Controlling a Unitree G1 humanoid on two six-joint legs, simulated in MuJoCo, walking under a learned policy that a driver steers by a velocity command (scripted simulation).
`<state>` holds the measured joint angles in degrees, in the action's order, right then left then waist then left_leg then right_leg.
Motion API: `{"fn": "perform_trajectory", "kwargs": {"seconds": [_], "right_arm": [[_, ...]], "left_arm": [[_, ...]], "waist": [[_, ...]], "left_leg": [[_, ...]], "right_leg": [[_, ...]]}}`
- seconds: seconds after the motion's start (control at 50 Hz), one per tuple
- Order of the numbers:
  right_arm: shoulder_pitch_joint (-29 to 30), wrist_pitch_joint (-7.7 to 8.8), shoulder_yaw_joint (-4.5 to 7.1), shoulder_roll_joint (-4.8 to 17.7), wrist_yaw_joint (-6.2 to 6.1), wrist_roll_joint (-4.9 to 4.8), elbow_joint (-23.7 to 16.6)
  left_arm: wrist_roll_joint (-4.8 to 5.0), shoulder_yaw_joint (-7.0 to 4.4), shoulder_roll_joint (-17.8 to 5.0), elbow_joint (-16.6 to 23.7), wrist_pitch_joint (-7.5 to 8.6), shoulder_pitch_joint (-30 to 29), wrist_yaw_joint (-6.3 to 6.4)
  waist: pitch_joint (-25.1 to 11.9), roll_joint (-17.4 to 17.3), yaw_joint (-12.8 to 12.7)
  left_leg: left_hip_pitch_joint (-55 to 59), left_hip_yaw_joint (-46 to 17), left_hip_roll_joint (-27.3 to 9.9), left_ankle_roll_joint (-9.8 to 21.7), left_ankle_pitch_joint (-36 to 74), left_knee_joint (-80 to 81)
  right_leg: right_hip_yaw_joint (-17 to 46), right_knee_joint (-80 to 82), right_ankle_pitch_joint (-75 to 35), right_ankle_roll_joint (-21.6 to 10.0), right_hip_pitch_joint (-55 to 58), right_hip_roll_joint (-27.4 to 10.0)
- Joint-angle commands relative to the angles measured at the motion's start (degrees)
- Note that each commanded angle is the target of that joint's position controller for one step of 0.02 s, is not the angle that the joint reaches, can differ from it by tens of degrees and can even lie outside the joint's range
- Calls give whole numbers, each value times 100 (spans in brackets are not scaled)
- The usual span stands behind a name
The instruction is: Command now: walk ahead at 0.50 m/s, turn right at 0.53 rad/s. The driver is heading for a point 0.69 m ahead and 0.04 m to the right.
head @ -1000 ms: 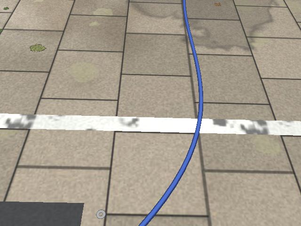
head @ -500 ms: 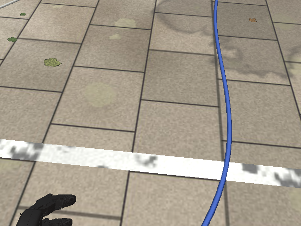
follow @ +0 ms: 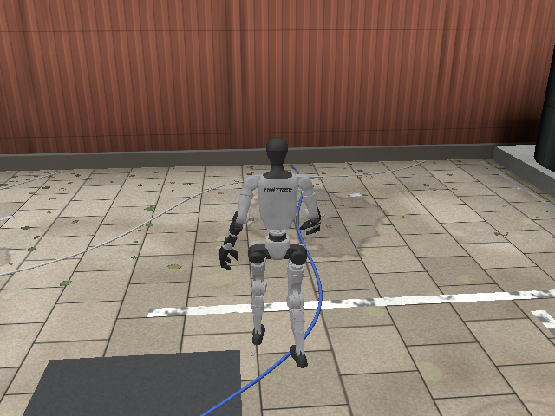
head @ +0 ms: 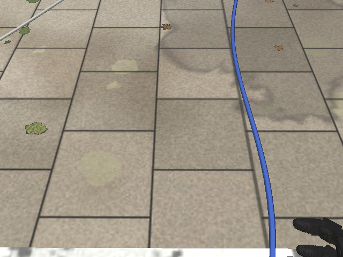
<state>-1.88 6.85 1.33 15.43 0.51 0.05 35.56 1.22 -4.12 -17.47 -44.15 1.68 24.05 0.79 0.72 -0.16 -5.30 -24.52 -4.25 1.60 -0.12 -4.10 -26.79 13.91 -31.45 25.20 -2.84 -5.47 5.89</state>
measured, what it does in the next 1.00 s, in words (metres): walks ahead: right foot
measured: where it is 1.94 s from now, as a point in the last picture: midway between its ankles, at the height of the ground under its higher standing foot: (230, 212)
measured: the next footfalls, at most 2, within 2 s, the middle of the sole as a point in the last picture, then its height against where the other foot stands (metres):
right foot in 0.50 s outside the picture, level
left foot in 1.04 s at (200, 201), level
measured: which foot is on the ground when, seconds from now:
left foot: down 0.00-0.52, up 0.54-1.00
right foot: down 0.00-0.00, up 0.02-0.48, down 0.50-1.00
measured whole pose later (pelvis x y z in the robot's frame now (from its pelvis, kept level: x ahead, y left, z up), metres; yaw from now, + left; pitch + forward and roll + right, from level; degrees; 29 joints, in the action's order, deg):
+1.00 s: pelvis +0.51 -0.11 +0.00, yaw -5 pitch +1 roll -2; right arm -6.1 2.3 2.2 14.5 3.4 -0.5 41.2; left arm 0.5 -4.0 -15.8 -47.5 3.1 18.4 0.8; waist 2.4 -1.7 -3.7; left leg -34.0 1.5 -3.2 2.7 -2.4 -35.2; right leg -14.2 -15.1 22.3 0.1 6.5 0.9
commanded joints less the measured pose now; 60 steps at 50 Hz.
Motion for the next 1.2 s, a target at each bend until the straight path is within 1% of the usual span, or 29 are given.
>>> {"fn": "perform_trajectory", "kwargs": {"seconds": [0.02,0.04,0.06,0.08,0.14,0.2,0.32,0.42,0.46,0.5,0.52,0.54,0.56,0.58,0.6,0.62,0.68,0.74,0.84,0.94,0.98,1.02,1.04,1.06,1.08,1.1,1.12,1.14,1.2], "right_arm": [[-1983,-36,561,1601,-38,62,140],[-1705,-54,458,1050,-5,-7,18],[-1524,-77,383,768,-20,-14,-2],[-1303,-86,341,678,-11,28,4],[-1095,-59,311,535,-27,71,161],[-1173,-10,384,710,-34,22,347],[-1307,-96,455,1031,-70,-14,624],[-1725,-233,510,1243,-66,-164,910],[-1811,-289,520,1382,-56,-213,1029],[-1752,-313,405,1251,-81,-195,1061],[-2126,-229,164,616,-18,-29,805],[-2230,-116,123,630,23,-102,954],[-1640,-87,310,1171,54,-329,808],[-1314,-82,290,1084,49,-371,671],[-1226,-107,284,978,10,-252,692],[-1382,-190,321,956,-11,-182,765],[-1803,-426,294,633,-35,-195,962],[-1412,-473,301,547,-70,-178,833],[-650,-397,211,335,90,-122,587],[65,-384,161,283,279,-92,135],[-124,-364,221,379,331,-26,43],[-1279,-341,433,771,298,-11,292],[-1835,-353,560,1094,194,2,407],[-1999,-405,614,1660,58,110,433],[-2082,-380,489,1388,76,117,295],[-1952,-412,434,1113,100,98,275],[-1506,-400,390,955,99,-5,307],[-1151,-390,309,720,92,-60,317],[-600,-368,273,630,90,105,346]], "left_arm": [[99,95,-47,748,135,392,-10],[160,-23,-629,570,114,276,22],[110,-86,-823,628,78,-268,16],[50,-87,-736,660,51,-494,15],[41,-84,-472,790,-1,-685,-69],[8,-25,-275,962,-46,-984,-105],[2,81,-136,1203,51,-1841,-280],[10,88,-170,1537,58,-2470,-415],[-43,-1,-321,1529,57,-2138,-392],[-52,-297,-886,1086,27,-509,-271],[-174,-426,-1566,971,14,174,-167],[-152,-329,-1346,1039,52,256,-157],[-164,-201,-989,990,104,-13,-197],[-133,-150,-837,907,142,-323,-204],[-115,-91,-624,839,185,-673,-218],[-134,-38,-424,848,242,-949,-232],[-189,-62,-350,709,439,-1220,-235],[-254,-99,-387,481,504,-1123,-163],[-200,-149,-584,252,459,-946,-56],[-75,-222,-756,-46,240,-574,-8],[-34,-239,-891,-81,129,-621,51],[-11,-233,-971,-62,59,-792,108],[-23,-177,-873,-42,96,-758,113],[-325,41,-171,115,196,-160,29],[-165,130,-296,-72,302,206,-88],[101,-34,-809,-109,305,-400,-125],[142,10,-690,106,284,-877,-96],[28,19,-600,72,234,-1092,-24],[-81,7,-421,-103,-51,-641,93]], "waist": [[-1819,-2166,735],[-1160,-1228,827],[-571,-718,928],[-263,-348,832],[37,-640,637],[124,-484,643],[247,-275,907],[384,-271,996],[90,-412,642],[-791,-273,-292],[-1743,917,-230],[-2702,1045,-241],[-1863,569,-337],[-1041,572,-126],[-594,401,120],[-373,548,345],[-188,505,649],[128,373,590],[391,242,307],[675,141,102],[364,358,324],[-427,443,977],[-821,165,1302],[-1629,-1446,828],[-3097,-1193,927],[-2763,-387,1215],[-1793,-298,1042],[-1089,40,865],[-711,-246,320]], "left_leg": [[4411,-4010,-2607,1462,-2009,798],[3908,-3985,-2483,1341,-2825,1040],[3341,-3016,-2222,1123,-2419,1042],[2766,-2316,-1964,1038,-1588,1149],[1966,-1124,-1538,984,-476,1523],[1907,-544,-1594,1140,156,1765],[2149,587,-1497,998,879,1807],[2728,933,-1745,838,1625,1486],[2823,986,-1800,807,3422,818],[1753,1307,-1443,518,3480,-1229],[-617,1327,-711,133,198,-3596],[-1217,114,-71,77,-3032,-4810],[-1672,-283,-333,126,-2797,-5098],[-1785,-108,-599,157,-2336,-4793],[-1645,-34,-810,124,-1910,-4374],[-1319,-74,-958,81,-1533,-4124],[-857,-124,-987,-74,-907,-4005],[-1361,-312,-943,-168,-185,-3374],[-1363,96,-819,-71,981,-1742],[-1709,478,-681,226,385,-920],[-1073,810,-292,386,-105,-797],[507,934,159,632,136,-424],[1820,551,-24,824,1586,-67],[4137,-1337,-1619,1665,4879,-882],[5031,-3308,-2704,2716,4929,-372],[4481,-2454,-2351,2407,4594,-136],[3691,-1774,-2060,2073,3895,25],[2763,-1385,-1816,1837,3457,292],[999,-674,-1458,1675,3104,870]], "right_leg": [[-395,-3338,1003,39,-3356,-35],[-283,-3984,630,153,-3880,-486],[-418,-4140,92,205,-3956,-647],[-526,-4052,-298,272,-3774,-818],[-701,-3609,-788,339,-3398,-1140],[-787,-3133,-1111,432,-3598,-1230],[-1149,-1341,-2554,358,-3370,-1177],[-1488,-519,-2036,10,-3070,-957],[-1689,-281,-1443,-258,-2185,-579],[-1581,149,-2042,-587,458,-469],[899,113,-1759,-1364,2902,-2203],[2877,968,-1539,-1855,3115,-3082],[1986,1123,-1533,-1517,2413,-2856],[1023,1239,-1766,-1284,1546,-2588],[448,1420,-1973,-1095,828,-2296],[-3,1659,-2127,-981,301,-2095],[-704,2239,-2476,-988,-399,-1998],[-1312,2415,-2829,-883,-323,-1921],[-2040,2563,-2952,-693,46,-1890],[-2320,2067,-3974,-614,1011,-2195],[-2389,1323,-6066,-494,1134,-2178],[-2475,-224,-6862,-230,947,-1913],[-2560,-1423,-5824,59,160,-1606],[-2479,-3637,-210,439,-1989,-810],[-1135,-5032,1735,591,-2721,-272],[-656,-5051,1350,516,-2796,-622],[-861,-4586,966,465,-3153,-875],[-995,-4117,667,496,-3123,-1053],[-1076,-3189,67,627,-1791,-1146]]}}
